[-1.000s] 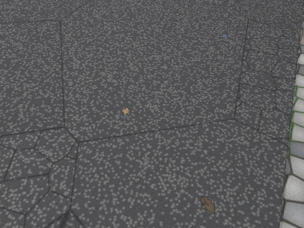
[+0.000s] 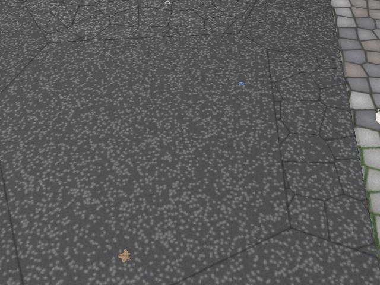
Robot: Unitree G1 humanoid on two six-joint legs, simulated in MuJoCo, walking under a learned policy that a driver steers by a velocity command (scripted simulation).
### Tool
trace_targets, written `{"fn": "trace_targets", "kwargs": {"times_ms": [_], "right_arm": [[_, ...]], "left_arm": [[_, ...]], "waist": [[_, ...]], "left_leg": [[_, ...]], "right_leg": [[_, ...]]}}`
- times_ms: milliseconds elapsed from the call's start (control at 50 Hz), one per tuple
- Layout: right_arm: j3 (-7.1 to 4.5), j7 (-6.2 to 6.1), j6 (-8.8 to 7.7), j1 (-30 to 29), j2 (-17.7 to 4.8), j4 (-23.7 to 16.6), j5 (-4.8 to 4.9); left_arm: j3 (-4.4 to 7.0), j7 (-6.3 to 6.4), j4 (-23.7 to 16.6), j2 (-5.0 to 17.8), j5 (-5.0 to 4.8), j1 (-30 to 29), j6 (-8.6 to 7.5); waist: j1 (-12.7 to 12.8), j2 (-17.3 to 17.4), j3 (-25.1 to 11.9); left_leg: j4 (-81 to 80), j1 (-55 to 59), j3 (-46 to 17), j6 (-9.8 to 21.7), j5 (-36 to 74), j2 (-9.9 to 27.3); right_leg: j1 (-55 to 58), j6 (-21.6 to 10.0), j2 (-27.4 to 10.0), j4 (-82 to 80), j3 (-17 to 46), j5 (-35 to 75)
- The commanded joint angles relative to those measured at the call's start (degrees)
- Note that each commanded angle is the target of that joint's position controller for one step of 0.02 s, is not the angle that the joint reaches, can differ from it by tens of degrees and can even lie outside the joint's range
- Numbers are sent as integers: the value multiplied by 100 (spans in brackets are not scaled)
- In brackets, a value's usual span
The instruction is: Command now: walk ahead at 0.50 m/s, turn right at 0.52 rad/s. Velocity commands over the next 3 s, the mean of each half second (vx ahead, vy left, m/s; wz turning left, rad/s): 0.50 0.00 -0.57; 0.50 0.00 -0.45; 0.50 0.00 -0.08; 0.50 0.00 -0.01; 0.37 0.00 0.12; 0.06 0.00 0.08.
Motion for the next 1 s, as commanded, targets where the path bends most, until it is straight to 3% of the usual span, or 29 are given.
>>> {"fn": "trace_targets", "kwargs": {"times_ms": [20, 80, 120, 140, 160, 180, 200, 220, 240, 260, 280, 300, 320, 400, 480, 560, 620, 640, 660, 680, 700, 720, 740, 760, 780, 820, 860, 900, 1000], "right_arm": [[-239, -53, -27, -283, -999, -351, 58], [-298, -43, 99, -118, -1126, -234, 165], [-345, -56, 182, -186, -1277, -232, 227], [-372, -67, 223, -240, -1362, -251, 266], [-373, -70, 271, -337, -1379, -276, 300], [-305, -85, 274, -325, -1228, -304, 274], [-107, -81, 224, -69, -586, -502, 8], [39, -32, 21, 65, -349, -758, 20], [-92, 33, -131, -655, -930, -860, 246], [-79, 57, -223, -897, -938, -962, 329], [-69, 2, -259, -871, -865, -873, 202], [-112, -31, -234, -803, -924, -813, 69], [-130, -15, -168, -705, -933, -788, 41], [-59, -22, 5, -966, -649, -885, -38], [47, 38, -25, -1814, -442, -1095, 15], [17, 141, -116, -2218, -593, -1249, 105], [-75, 179, -189, -1986, -796, -1223, 121], [-119, 165, -216, -1674, -848, -1148, 122], [-204, 128, -244, -1130, -975, -1013, 83], [-285, 82, -263, -334, -1243, -942, -19], [-395, 77, -195, 241, -1733, -791, -99], [-325, 124, -161, 251, -1324, -747, 67], [-206, 111, -134, 9, -877, -818, 89], [-143, 107, -90, -244, -729, -819, 34], [-96, 111, -64, -401, -611, -768, 0], [-44, 102, -88, -463, -499, -678, -33], [-63, 109, -129, -385, -565, -560, 43], [-115, 100, -137, -328, -775, -461, 90], [-135, 70, -28, -77, -1013, -257, 173]], "left_arm": [[-36, -121, -504, 86, 11, -471, -73], [-15, -200, -734, 176, 7, -799, -56], [60, -227, -817, 320, 25, -691, -27], [137, -219, -787, 452, 27, -390, 0], [271, -194, -631, 659, 9, 306, 23], [479, -107, -351, 1019, -9, 1312, 62], [623, 17, -243, 1625, -52, 1709, 110], [567, -47, -532, 1805, -12, 1446, -29], [410, -114, -540, 1239, -1, 1373, -140], [344, -118, -492, 1039, 21, 1204, -216], [295, -107, -519, 887, 18, 818, -245], [234, -80, -587, 696, 50, 521, -255], [200, -49, -672, 637, 110, 385, -256], [254, 98, -581, 830, 67, 590, -286], [272, 197, -442, 887, 25, 885, -219], [288, 216, -271, 888, -22, 1186, -167], [300, 248, -245, 856, -10, 1141, -112], [294, 246, -260, 821, -4, 1066, -88], [235, 233, -294, 656, 13, 1015, -83], [104, 205, -386, 317, 87, 1034, -94], [-15, 205, -540, -87, -34, 1822, -146], [43, 228, -452, 458, -141, 1924, -165], [140, 232, -430, 829, -115, 1332, -145], [147, 242, -486, 829, -31, 934, -127], [145, 229, -559, 735, 46, 669, -144], [119, 163, -581, 501, 6, 678, -142], [61, 133, -588, 292, 13, 656, -123], [-6, 115, -702, 186, 80, 350, -139], [-117, -19, -853, 60, 61, -519, -274]], "waist": [[-4, 413, 293], [-49, 447, 389], [138, 590, 197], [349, 697, -57], [777, 673, -438], [1268, 485, -957], [1071, -813, -1290], [716, -1252, -2238], [1076, -383, -1900], [952, -290, -1169], [666, 195, -776], [468, 141, -594], [336, 7, -554], [344, 79, -378], [676, -165, -174], [815, -248, -109], [638, -450, -149], [462, -531, -225], [182, -482, -529], [-157, 3, -1309], [146, 1774, -2044], [88, 1826, -1907], [-91, 1180, -1146], [-49, 779, -700], [30, 679, -353], [235, 874, -209], [297, 859, -195], [279, 745, -128], [-11, 655, -21]], "left_leg": [[-679, -218, -352, 820, 1524, 1630], [-396, 402, -190, 710, 1905, 1805], [187, 662, -28, 591, 3407, 1837], [752, 712, 53, 524, 4380, 1807], [1740, 546, 191, 411, 4947, 1671], [3143, -243, 300, 186, 4448, 1422], [5170, -2283, 285, -154, 603, 840], [6574, -3870, -1102, -330, -2308, -195], [6727, -4502, -1738, -220, -1881, 149], [6368, -4640, -1646, -81, -1350, 375], [5850, -4316, -1654, -68, -917, 635], [5384, -3921, -1679, -104, -633, 783], [5218, -3594, -1696, -149, -442, 842], [4148, -3487, -1504, -502, 224, 695], [2385, -3143, -1476, -599, 1585, 367], [1635, -2825, -1611, -489, 1780, 190], [1412, -2515, -1692, -276, 1119, 164], [1283, -2115, -1598, -165, 961, 132], [1098, -1276, -1545, 2, 978, 180], [1220, 149, -2300, 349, 656, 1005], [781, 2093, -4891, 1289, -410, 2347], [382, 2103, -5941, 1411, -1875, 2613], [241, 1430, -5085, 1152, -1957, 2287], [212, 730, -4235, 965, -1262, 2007], [104, 139, -3684, 935, -547, 1763], [-141, -414, -2987, 898, 199, 1461], [-324, -535, -2631, 1041, 660, 1442], [-491, -521, -2404, 1169, 1055, 1519], [-557, -553, -1616, 974, 1466, 1276]], "right_leg": [[153, -82, -23, -707, -234, 439], [21, -279, 61, -1089, -410, 17], [413, -487, 333, -1183, -681, -538], [889, -617, 557, -1162, -855, -840], [1792, -790, 840, -1352, -1002, -846], [3361, -1014, 1034, -1627, -859, -560], [5015, -1569, -201, -1826, 1281, -626], [6062, -2605, -1247, -2925, 4556, -2008], [5894, -2253, -1210, -3353, 4205, -2151], [5190, -2027, -1015, -3337, 3369, -1809], [4373, -1802, -736, -3289, 2709, -1160], [3781, -1694, -527, -3328, 2234, -502], [3411, -1677, -404, -3442, 2028, -129], [2818, -1702, -156, -3600, 1416, 768], [2560, -1361, 162, -3533, 1156, 31], [2802, -1245, -20, -3204, 1605, -414], [3185, -1127, -189, -2706, 2075, -318], [3176, -1055, -140, -2472, 2130, -147], [3048, -892, 133, -1896, 1984, 139], [2462, -683, 481, -424, 1577, -376], [418, -234, 1365, 1545, 793, -2924], [-504, -151, 936, 2463, 839, -3134], [-670, -113, 718, 2680, 831, -2570], [-506, -94, 541, 2579, 623, -2144], [-374, -93, 423, 2301, 606, -1880], [63, -129, 258, 1829, 541, -1645], [119, -103, 231, 1348, 404, -1623], [-17, -43, 150, 714, 287, -1299], [483, -15, 205, -970, -138, 79]]}}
